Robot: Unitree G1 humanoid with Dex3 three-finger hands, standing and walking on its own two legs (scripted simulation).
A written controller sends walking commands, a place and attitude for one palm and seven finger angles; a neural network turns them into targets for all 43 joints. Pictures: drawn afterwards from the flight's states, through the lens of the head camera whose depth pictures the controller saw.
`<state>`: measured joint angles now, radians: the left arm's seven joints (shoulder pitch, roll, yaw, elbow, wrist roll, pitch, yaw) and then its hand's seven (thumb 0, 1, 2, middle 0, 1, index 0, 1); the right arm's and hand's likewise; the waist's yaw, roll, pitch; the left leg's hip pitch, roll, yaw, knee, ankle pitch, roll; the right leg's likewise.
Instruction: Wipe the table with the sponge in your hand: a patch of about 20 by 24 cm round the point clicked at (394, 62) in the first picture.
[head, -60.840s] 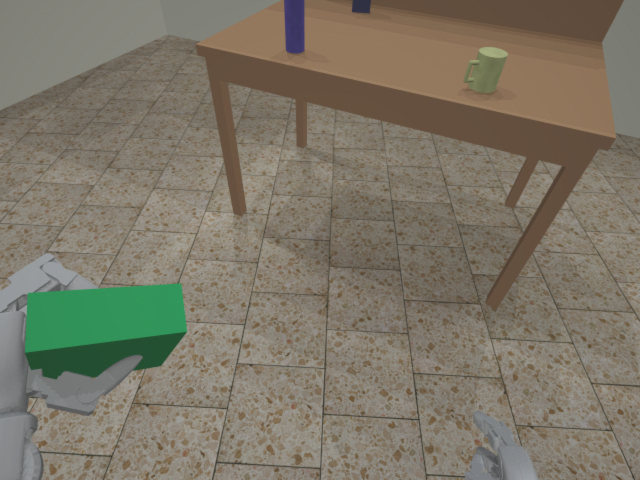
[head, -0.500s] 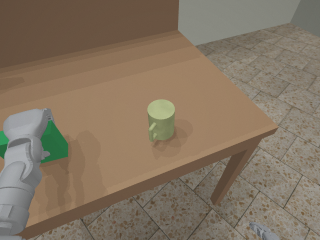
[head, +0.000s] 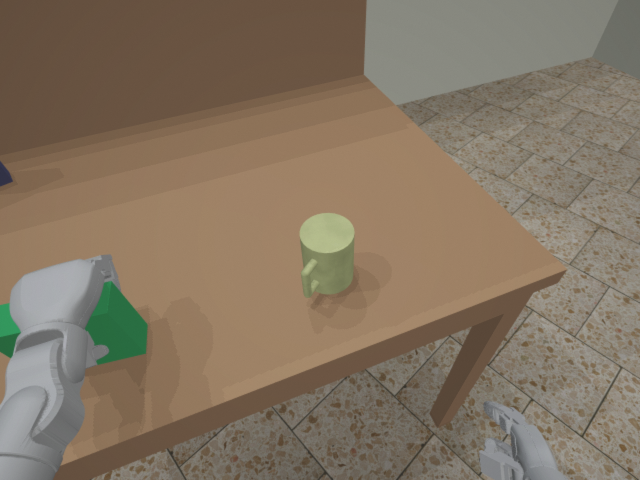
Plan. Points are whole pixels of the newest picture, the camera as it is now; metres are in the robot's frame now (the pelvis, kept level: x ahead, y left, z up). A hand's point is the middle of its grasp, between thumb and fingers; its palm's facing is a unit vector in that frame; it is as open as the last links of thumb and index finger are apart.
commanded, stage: wipe back along the first lane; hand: left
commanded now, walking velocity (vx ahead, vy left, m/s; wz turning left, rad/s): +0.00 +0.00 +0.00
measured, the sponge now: (83, 337) +0.26 +0.35 +0.03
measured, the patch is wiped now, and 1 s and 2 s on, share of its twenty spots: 1.00 1.00 1.00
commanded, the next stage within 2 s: lift the sponge slowly off the table in 0.26 s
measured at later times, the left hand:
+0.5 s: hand (78, 354) +0.22 +0.31 +0.07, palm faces +0.03 -0.06 -1.00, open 9.1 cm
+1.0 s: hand (84, 356) +0.21 +0.29 +0.09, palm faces +0.01 -0.08 -1.00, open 9.1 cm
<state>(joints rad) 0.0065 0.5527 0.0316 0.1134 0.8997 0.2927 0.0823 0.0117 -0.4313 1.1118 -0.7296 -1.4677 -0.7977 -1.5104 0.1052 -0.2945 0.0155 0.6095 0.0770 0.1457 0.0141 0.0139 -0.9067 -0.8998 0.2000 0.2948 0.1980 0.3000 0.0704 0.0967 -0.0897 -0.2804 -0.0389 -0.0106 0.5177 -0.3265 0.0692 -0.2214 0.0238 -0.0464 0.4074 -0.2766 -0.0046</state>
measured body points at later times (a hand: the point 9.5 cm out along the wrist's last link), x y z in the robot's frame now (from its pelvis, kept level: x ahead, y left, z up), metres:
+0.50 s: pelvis -0.01 +0.00 +0.00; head -0.02 -0.03 +0.45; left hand +0.22 +0.31 +0.13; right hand +0.20 -0.22 -0.09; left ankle -0.04 +0.07 -0.74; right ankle -0.05 -0.12 -0.74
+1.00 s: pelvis -0.03 -0.02 +0.00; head -0.03 -0.05 +0.45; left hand +0.21 +0.29 +0.14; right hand +0.20 -0.23 -0.08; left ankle -0.04 +0.07 -0.74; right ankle -0.05 -0.12 -0.74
